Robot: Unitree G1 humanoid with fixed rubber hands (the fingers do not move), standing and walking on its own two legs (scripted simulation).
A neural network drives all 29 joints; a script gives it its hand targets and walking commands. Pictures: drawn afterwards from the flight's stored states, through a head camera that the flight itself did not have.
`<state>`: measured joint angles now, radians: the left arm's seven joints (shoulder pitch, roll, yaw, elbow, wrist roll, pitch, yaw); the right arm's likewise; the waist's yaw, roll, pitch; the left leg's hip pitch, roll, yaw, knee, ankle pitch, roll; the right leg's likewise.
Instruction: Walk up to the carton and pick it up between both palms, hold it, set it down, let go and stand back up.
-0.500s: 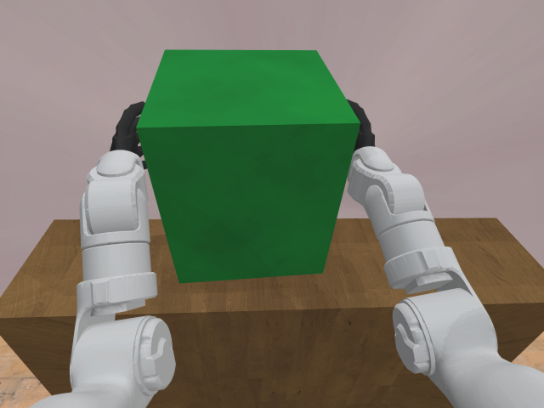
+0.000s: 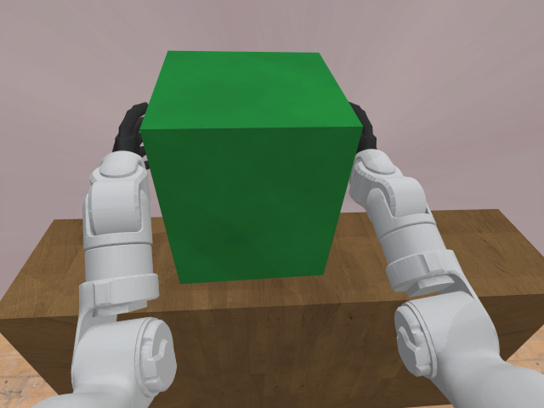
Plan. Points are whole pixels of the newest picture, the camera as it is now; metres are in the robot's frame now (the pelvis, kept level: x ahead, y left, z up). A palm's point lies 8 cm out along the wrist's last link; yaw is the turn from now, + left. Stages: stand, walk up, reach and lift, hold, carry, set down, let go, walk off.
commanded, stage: hold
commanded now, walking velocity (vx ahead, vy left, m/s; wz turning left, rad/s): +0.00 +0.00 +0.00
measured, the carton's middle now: (249, 168) +0.40 +0.00 +0.20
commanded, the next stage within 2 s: none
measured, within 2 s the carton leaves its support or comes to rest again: neither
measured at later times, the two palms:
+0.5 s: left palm (127, 160) +0.37 +0.16 +0.24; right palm (357, 154) +0.37 -0.16 +0.24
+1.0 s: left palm (128, 158) +0.37 +0.16 +0.25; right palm (359, 154) +0.37 -0.16 +0.24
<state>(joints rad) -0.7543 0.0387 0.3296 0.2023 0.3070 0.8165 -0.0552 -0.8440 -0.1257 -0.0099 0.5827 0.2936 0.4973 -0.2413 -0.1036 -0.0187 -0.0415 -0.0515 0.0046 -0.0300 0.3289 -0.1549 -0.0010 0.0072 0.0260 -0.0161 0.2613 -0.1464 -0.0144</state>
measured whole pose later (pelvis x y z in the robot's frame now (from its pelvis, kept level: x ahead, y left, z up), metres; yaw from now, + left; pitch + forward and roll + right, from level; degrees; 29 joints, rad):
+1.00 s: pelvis +0.00 +0.00 +0.00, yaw +0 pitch -7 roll -1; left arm -0.77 0.05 0.33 0.21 0.31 0.82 -0.05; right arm -0.86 -0.12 -0.02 0.61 0.28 0.49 -0.24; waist -0.10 -0.03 -0.04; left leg -0.05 0.00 -0.03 0.33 -0.15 0.00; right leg 0.00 0.03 -0.02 0.26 -0.15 -0.02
